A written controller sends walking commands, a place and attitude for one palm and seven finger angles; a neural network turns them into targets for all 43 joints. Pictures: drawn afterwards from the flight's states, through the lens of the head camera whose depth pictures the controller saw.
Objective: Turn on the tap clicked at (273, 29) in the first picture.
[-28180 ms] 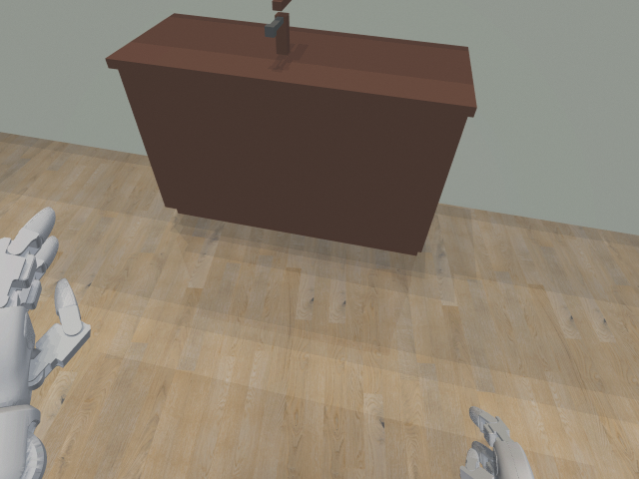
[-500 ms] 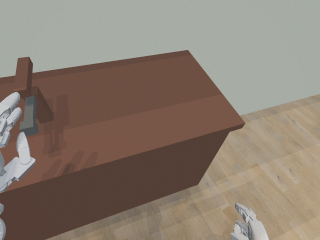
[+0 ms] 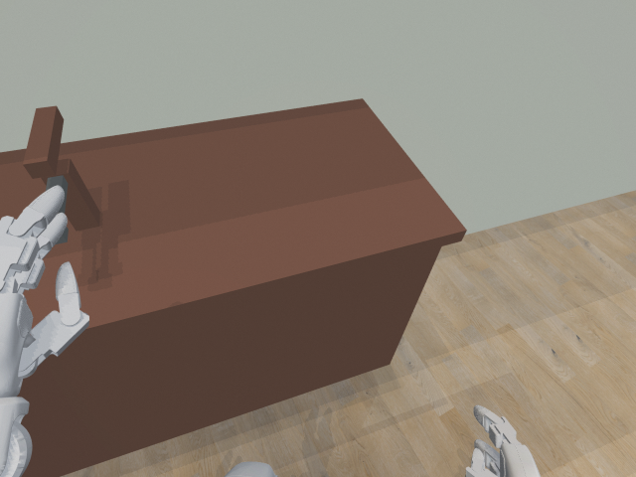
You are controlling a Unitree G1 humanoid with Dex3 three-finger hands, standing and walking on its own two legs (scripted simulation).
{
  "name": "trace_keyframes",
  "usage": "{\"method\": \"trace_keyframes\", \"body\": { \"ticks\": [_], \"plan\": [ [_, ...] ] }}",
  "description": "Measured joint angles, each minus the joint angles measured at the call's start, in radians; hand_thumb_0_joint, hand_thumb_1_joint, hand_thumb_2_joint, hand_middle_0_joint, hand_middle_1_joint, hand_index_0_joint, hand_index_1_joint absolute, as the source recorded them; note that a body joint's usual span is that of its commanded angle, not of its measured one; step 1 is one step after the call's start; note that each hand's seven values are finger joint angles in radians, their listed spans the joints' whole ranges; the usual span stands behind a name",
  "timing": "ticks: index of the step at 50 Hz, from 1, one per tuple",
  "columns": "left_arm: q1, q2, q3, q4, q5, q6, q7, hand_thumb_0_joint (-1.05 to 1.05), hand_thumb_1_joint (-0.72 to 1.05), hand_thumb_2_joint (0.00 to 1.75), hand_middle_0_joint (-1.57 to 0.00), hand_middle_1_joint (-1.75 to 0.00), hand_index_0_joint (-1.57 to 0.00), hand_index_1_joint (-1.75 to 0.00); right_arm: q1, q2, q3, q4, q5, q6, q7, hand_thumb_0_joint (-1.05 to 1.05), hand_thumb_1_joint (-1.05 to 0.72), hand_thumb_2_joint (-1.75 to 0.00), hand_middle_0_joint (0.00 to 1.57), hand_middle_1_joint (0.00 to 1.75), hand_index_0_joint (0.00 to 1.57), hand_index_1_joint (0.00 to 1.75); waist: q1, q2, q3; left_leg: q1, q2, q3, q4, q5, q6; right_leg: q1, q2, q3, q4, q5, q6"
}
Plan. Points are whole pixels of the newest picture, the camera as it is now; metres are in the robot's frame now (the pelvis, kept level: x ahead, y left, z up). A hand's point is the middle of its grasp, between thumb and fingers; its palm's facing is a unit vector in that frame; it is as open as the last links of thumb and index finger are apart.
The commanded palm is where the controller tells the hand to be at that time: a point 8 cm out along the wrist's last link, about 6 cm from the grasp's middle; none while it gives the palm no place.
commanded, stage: come to a stop and stand still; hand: left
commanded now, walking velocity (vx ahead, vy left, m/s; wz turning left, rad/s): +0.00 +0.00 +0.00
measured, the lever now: (51, 230) +0.36 +0.39 +0.09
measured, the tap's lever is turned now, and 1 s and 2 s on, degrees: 0 0 0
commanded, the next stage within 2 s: look again from close up in 0.52 s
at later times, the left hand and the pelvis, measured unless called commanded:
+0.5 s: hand (17, 323) +0.19 +0.27 +0.19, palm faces +0.42 -0.84 -0.35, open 7.5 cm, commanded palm +0.13 +0.30 +0.19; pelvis -0.02 +0.01 +0.02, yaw +1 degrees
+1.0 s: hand (44, 308) +0.21 +0.26 +0.18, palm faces +0.40 -0.84 -0.36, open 7.5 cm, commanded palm +0.15 +0.29 +0.19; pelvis +0.00 +0.01 +0.02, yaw +1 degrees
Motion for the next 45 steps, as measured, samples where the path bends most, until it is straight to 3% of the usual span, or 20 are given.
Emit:
{"method": "trace_keyframes", "body": {
  "ticks": [4,7,9,11,14,17,25,31,37,45],
  "plan": [
    [-0.061,0.007,0.058,0.002,-0.006,-0.022,0.038,0.01,0.88,0.89,-0.22,-0.31,-0.21,-0.30,0.027,0.006,0.016,-0.003,-0.018,-0.021,-0.011,0.01,-0.90,-0.89,0.20,0.29,0.20,0.30,0.010,-0.022,-0.040,0.121,-0.015,0.025,-0.323,0.035,0.023,0.013,0.015,-0.015,-0.096,0.055,0.010],
    [-0.129,-0.009,0.062,0.042,-0.002,-0.037,0.052,0.01,0.88,0.89,-0.21,-0.31,-0.21,-0.30,0.023,0.016,0.017,0.008,-0.015,-0.030,-0.008,0.01,-0.90,-0.89,0.20,0.29,0.20,0.30,0.030,-0.055,-0.034,0.166,-0.035,0.043,-0.415,0.139,0.046,0.022,0.005,0.011,-0.089,-0.014,0.042],
    [-0.143,-0.034,0.042,0.072,0.005,-0.034,0.054,0.01,0.89,0.89,-0.21,-0.31,-0.21,-0.30,0.027,0.015,0.020,-0.007,-0.010,-0.033,-0.001,0.01,-0.90,-0.89,0.20,0.30,0.20,0.30,0.024,-0.050,-0.042,0.178,-0.042,0.044,-0.444,0.163,0.053,0.018,0.002,0.033,-0.032,-0.075,0.064],
    [-0.145,-0.052,0.015,0.093,0.018,-0.024,0.047,0.01,0.89,0.90,-0.20,-0.30,-0.20,-0.30,0.029,0.015,0.018,-0.023,-0.007,-0.033,0.008,0.01,-0.90,-0.89,0.20,0.30,0.20,0.30,0.009,-0.034,-0.052,0.173,-0.047,0.031,-0.452,0.172,0.058,0.039,-0.006,0.050,-0.005,-0.076,0.076],
    [-0.115,-0.035,0.002,0.083,0.035,-0.019,0.034,0.01,0.89,0.90,-0.20,-0.30,-0.20,-0.30,0.019,0.028,0.026,-0.036,-0.008,-0.027,0.025,0.01,-0.90,-0.89,0.21,0.30,0.20,0.30,0.002,-0.043,-0.068,0.138,-0.058,0.035,-0.427,0.164,0.059,0.117,-0.031,0.073,-0.108,-0.030,0.078],
    [-0.092,-0.024,0.005,0.072,0.038,-0.020,0.026,0.01,0.89,0.90,-0.21,-0.31,-0.20,-0.30,-0.009,0.037,0.033,-0.028,-0.012,-0.017,0.030,0.01,-0.90,-0.89,0.21,0.30,0.20,0.30,-0.011,-0.022,-0.046,0.132,-0.035,0.021,-0.425,0.167,0.052,0.135,-0.009,0.060,-0.157,0.006,0.071],
    [-0.047,-0.016,0.027,0.012,0.024,-0.036,0.033,0.01,0.89,0.89,-0.21,-0.31,-0.21,-0.30,-0.018,0.024,0.036,-0.025,-0.017,-0.012,0.024,0.01,-0.90,-0.89,0.21,0.30,0.20,0.30,0.007,-0.003,-0.035,0.143,-0.033,0.021,-0.475,0.198,0.049,0.148,-0.007,0.060,-0.211,0.034,0.070],
    [-0.048,-0.040,0.009,0.059,0.027,-0.010,0.037,0.01,0.89,0.90,-0.21,-0.31,-0.20,-0.30,-0.021,0.010,0.032,-0.017,-0.014,0.009,0.012,0.01,-0.90,-0.89,0.21,0.30,0.20,0.30,0.014,0.011,-0.056,0.159,-0.032,0.025,-0.495,0.202,0.049,0.163,-0.005,0.066,-0.233,0.042,0.071],
    [-0.061,-0.058,-0.011,0.078,0.034,0.022,0.040,0.01,0.89,0.90,-0.21,-0.31,-0.20,-0.30,-0.024,0.007,0.032,-0.024,-0.014,0.021,0.003,0.01,-0.90,-0.89,0.21,0.30,0.20,0.30,0.008,0.004,-0.055,0.166,-0.028,0.026,-0.504,0.204,0.046,0.171,-0.002,0.067,-0.245,0.045,0.067],
    [-0.039,-0.029,0.004,0.021,0.029,0.010,0.043,0.01,0.89,0.89,-0.21,-0.31,-0.21,-0.30,-0.025,0.008,0.028,-0.031,-0.016,0.029,0.002,0.01,-0.90,-0.89,0.21,0.30,0.20,0.30,-0.005,0.002,-0.046,0.168,-0.024,0.024,-0.506,0.196,0.043,0.177,0.003,0.066,-0.256,0.042,0.064]
  ]
}}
